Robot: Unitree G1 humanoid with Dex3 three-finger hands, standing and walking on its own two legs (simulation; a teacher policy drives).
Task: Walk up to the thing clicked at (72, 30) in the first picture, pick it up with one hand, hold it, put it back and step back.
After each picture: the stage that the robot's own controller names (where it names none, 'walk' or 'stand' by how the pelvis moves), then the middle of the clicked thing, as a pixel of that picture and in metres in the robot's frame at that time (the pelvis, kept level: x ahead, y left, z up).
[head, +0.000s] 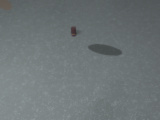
stand; (73, 31) +1.68 +0.12 -0.72
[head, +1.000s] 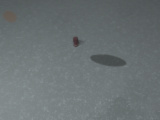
walk; (75, 41) +1.56 +0.22 -0.71
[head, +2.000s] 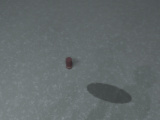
walk; (69, 63) +1.03 +0.21 -0.71
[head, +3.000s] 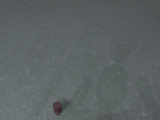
walk; (57, 108) +0.58 +0.20 -0.70
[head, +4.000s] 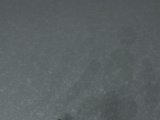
stand; out of the picture +0.41 +0.20 -0.70
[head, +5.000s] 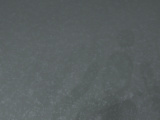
stand; out of the picture +0.34 +0.17 -0.71
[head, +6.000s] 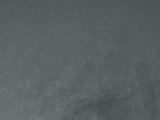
walk; out of the picture +0.37 +0.16 -0.69
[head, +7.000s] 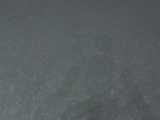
stand; out of the picture +0.37 +0.20 -0.71
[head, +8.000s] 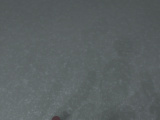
stand; out of the picture +0.47 +0.24 -0.70
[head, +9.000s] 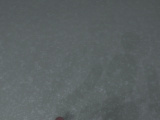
stand; out of the picture +0.44 +0.21 -0.71
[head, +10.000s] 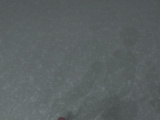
walk; out of the picture +0.42 +0.19 -0.70
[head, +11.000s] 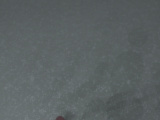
stand; out of the picture +0.44 +0.21 -0.70
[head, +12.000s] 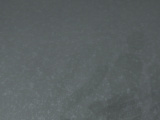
stand; out of the picture +0.41 +0.21 -0.72
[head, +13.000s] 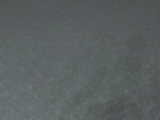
stand; out of the picture +0.41 +0.22 -0.72
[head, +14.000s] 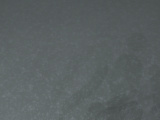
stand; out of the picture +0.40 +0.22 -0.72
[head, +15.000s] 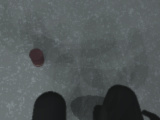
go down; (37, 58) +0.50 +0.18 -0.39
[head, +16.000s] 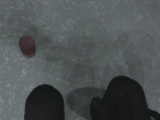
go down; (27, 47) +0.52 +0.19 -0.32
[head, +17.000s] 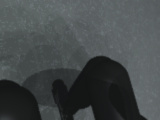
close in; out of the picture +0.52 +0.24 -0.25
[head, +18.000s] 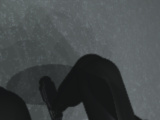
close; out of the picture +0.50 +0.26 -0.25
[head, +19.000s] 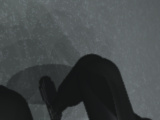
lift; out of the picture +0.49 +0.25 -0.26
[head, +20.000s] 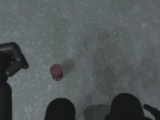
close; (56, 72) +0.48 +0.14 -0.41
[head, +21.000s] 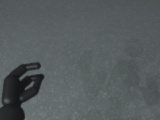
close; out of the picture +0.40 +0.15 -0.67
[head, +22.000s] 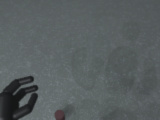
go down; (60, 116) +0.42 +0.16 -0.65
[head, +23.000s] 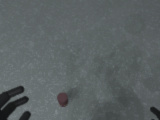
stand; (62, 100) +0.45 +0.15 -0.56
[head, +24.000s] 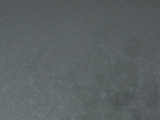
stand; out of the picture +0.40 +0.15 -0.66
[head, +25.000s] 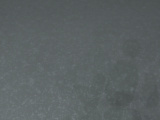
stand; out of the picture +0.40 +0.14 -0.66
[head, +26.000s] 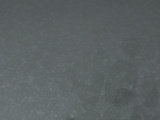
stand; out of the picture +0.41 +0.15 -0.66
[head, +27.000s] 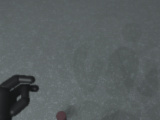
close; (61, 118) +0.41 +0.15 -0.64
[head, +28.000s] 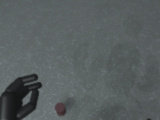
close; (60, 109) +0.42 +0.16 -0.61
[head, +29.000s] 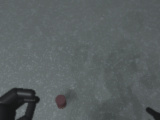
close; (61, 102) +0.43 +0.15 -0.57
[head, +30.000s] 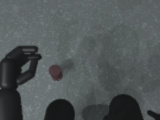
close; (56, 73) +0.48 +0.15 -0.43
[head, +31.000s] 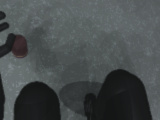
close in; (18, 47) +0.50 +0.17 -0.28
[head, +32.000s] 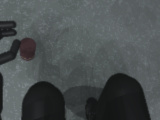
hold; (27, 50) +0.50 +0.17 -0.29
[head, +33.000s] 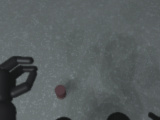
hold; (60, 92) +0.45 +0.14 -0.53
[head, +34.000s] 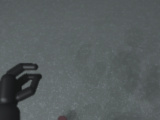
close; out of the picture +0.42 +0.15 -0.67
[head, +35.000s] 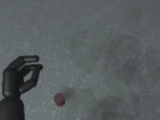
close; (59, 100) +0.44 +0.15 -0.58
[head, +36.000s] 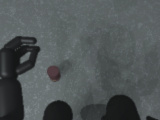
close; (54, 73) +0.48 +0.15 -0.44
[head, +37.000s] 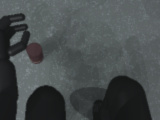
close; (35, 53) +0.51 +0.15 -0.31
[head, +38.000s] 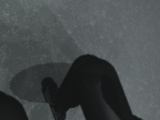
hold; out of the picture +0.49 +0.23 -0.26
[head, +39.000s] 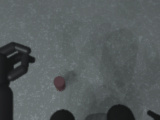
hold; (59, 84) +0.47 +0.14 -0.49
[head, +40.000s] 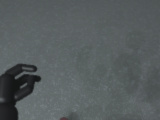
close; out of the picture +0.42 +0.15 -0.67
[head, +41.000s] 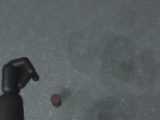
crouch; (56, 101) +0.45 +0.15 -0.60
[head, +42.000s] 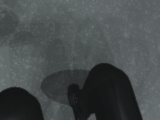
lower; out of the picture +0.51 +0.19 -0.28
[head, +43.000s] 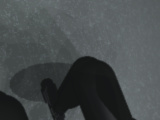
lower; out of the picture +0.50 +0.23 -0.26
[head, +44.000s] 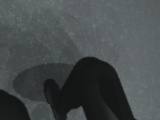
lower; out of the picture +0.50 +0.23 -0.26
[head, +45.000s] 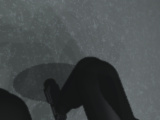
lower; out of the picture +0.49 +0.23 -0.26
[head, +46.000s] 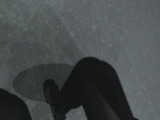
lower; out of the picture +0.49 +0.23 -0.27
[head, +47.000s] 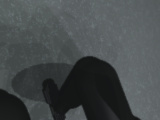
open; out of the picture +0.51 +0.23 -0.26
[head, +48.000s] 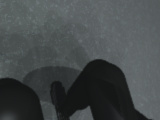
stand; out of the picture +0.50 +0.22 -0.26
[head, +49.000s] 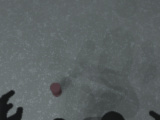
walk; (56, 89) +0.46 +0.15 -0.55
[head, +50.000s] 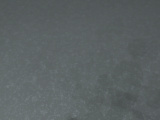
stand; out of the picture +0.42 +0.15 -0.67
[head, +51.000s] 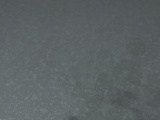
withdraw; out of the picture +0.42 +0.14 -0.66
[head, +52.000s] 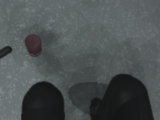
withdraw; (34, 46) +0.52 +0.16 -0.29
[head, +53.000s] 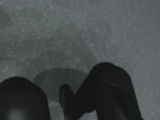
stand; out of the picture +0.51 +0.20 -0.26
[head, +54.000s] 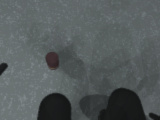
stand; (52, 61) +0.51 +0.14 -0.39
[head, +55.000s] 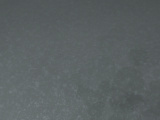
hold; out of the picture +0.42 +0.13 -0.66
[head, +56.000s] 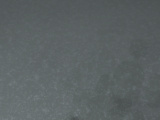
withdraw; out of the picture +0.43 +0.14 -0.67
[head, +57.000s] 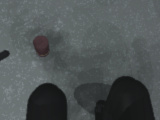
lower; (41, 47) +0.53 +0.14 -0.30
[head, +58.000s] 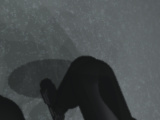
hold; out of the picture +0.51 +0.22 -0.26
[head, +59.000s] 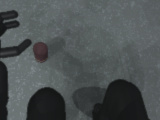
lower; (40, 52) +0.52 +0.15 -0.32
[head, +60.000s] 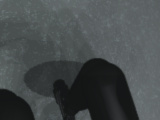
stand; out of the picture +0.51 +0.20 -0.26
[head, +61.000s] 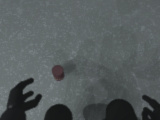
hold; (58, 73) +0.50 +0.13 -0.46
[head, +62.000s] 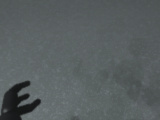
rise; out of the picture +0.43 +0.14 -0.68
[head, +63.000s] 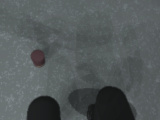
lower; (38, 59) +0.51 +0.15 -0.42
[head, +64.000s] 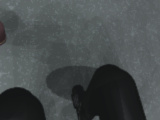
hold; out of the picture +0.52 +0.18 -0.27
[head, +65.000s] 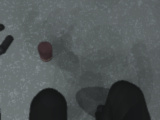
lower; (45, 52) +0.53 +0.14 -0.33
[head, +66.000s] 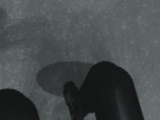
lower; out of the picture +0.52 +0.19 -0.27
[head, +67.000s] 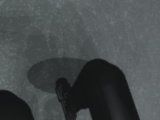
stand; out of the picture +0.52 +0.20 -0.28
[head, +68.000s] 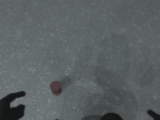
stand; (56, 88) +0.49 +0.13 -0.54
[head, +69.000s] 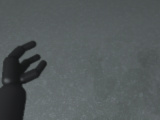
rise; out of the picture +0.43 +0.12 -0.69
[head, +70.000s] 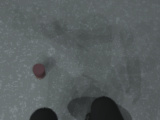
withdraw; (39, 71) +0.49 +0.14 -0.49
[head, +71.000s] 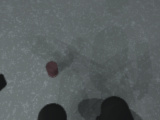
walk; (52, 69) +0.52 +0.13 -0.46
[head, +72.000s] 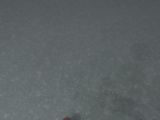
stand; out of the picture +0.45 +0.13 -0.67
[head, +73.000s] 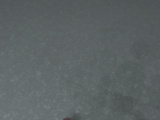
stand; out of the picture +0.45 +0.13 -0.67
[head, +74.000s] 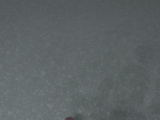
stand; out of the picture +0.46 +0.12 -0.68
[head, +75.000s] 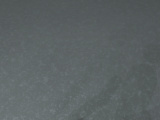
stand; out of the picture +0.45 +0.13 -0.72
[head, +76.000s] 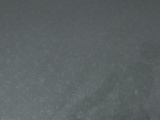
stand; out of the picture +0.44 +0.15 -0.73
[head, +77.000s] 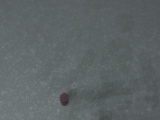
walk; (64, 99) +0.50 +0.10 -0.71
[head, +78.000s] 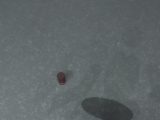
walk; (61, 78) +0.71 +0.22 -0.69
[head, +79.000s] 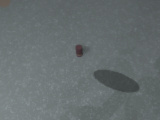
stand; (79, 50) +1.03 +0.10 -0.69
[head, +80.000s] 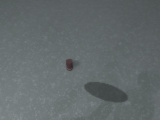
stand; (69, 64) +1.04 +0.14 -0.72
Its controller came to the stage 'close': yes
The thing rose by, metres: 0.01
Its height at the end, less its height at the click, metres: +0.00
